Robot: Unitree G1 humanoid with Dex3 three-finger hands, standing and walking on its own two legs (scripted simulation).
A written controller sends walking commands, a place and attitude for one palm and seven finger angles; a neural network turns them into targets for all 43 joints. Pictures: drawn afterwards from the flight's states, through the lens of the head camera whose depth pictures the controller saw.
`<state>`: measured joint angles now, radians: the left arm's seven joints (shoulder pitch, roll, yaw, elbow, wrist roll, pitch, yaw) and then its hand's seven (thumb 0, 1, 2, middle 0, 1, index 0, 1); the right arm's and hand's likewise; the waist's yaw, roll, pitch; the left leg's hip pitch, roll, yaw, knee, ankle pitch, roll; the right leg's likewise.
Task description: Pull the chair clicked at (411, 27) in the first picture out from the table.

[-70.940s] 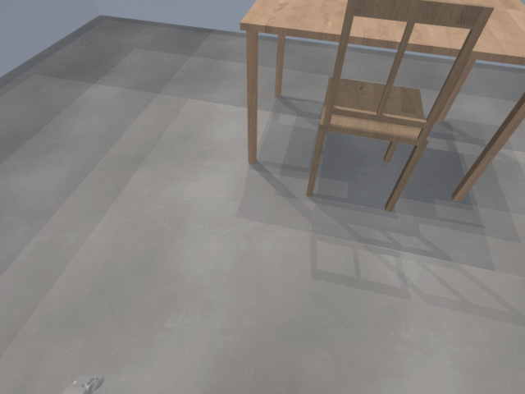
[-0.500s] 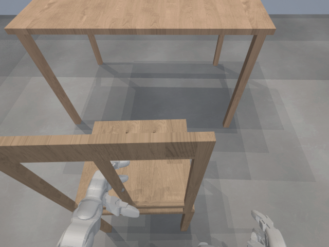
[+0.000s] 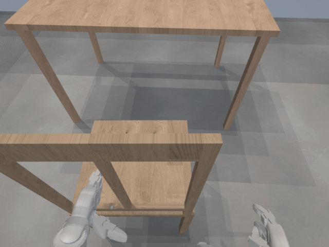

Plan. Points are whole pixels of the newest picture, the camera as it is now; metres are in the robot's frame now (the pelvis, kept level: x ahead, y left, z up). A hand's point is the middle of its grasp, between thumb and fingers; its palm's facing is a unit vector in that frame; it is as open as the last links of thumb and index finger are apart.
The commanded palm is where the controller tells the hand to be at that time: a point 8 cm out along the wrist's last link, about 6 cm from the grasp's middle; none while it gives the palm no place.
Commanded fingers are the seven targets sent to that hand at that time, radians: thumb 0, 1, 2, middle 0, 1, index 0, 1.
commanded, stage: draw the fingers out of the gap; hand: left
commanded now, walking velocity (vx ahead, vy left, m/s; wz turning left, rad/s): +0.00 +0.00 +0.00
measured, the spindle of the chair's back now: (117, 188) +0.27 +0.12 -0.02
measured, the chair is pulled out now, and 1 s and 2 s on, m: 0.54 0.54 0.54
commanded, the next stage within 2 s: draw the hand back to the body in 0.58 s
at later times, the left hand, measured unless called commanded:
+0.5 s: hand (104, 244) +0.15 +0.14 -0.03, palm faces -0.09 -0.99 -0.14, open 17.5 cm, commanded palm +0.13 +0.18 -0.01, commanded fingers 0.00 -0.55 0.20 0.00 0.00 0.00 0.00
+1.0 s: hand (87, 243) +0.15 +0.15 +0.04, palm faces -0.01 -1.00 -0.06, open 17.5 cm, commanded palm +0.10 +0.21 +0.05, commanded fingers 0.00 -0.55 0.20 0.00 0.00 0.00 0.00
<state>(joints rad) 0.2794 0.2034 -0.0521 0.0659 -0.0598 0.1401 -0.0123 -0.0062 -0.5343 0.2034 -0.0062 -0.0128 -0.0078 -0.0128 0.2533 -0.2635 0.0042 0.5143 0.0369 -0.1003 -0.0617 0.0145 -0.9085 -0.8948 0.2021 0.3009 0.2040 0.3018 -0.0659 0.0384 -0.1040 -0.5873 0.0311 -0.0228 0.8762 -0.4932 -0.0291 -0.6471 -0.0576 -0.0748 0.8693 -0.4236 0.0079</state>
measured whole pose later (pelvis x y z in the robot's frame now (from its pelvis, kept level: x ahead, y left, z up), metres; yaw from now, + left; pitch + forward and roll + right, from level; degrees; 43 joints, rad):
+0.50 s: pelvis -0.01 +0.01 -0.02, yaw +1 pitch +12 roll -1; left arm 0.57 0.20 -0.12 -0.21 -0.03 0.16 0.01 -0.01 -0.54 0.20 0.00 0.00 -0.01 0.00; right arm 0.24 -0.22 0.02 0.45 0.04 -0.11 -0.09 0.02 -0.91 -0.89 0.20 0.30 0.21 0.30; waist -0.05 0.04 -0.14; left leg -0.68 0.02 -0.04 1.00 -0.53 -0.02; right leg -0.71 -0.07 -0.09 0.96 -0.45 0.02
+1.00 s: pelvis -0.02 +0.01 -0.04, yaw +0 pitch +15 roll -2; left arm 0.73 0.20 -0.01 -0.42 -0.16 -0.35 -0.11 -0.01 -0.54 0.20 0.00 0.00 0.00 0.00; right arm 0.19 -0.19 -0.04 0.50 0.06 -0.14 -0.04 0.02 -0.91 -0.90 0.20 0.30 0.20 0.30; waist 0.00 0.03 -0.16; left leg -0.83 0.03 -0.06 1.18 -0.60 -0.03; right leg -0.87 -0.06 -0.09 1.12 -0.51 0.01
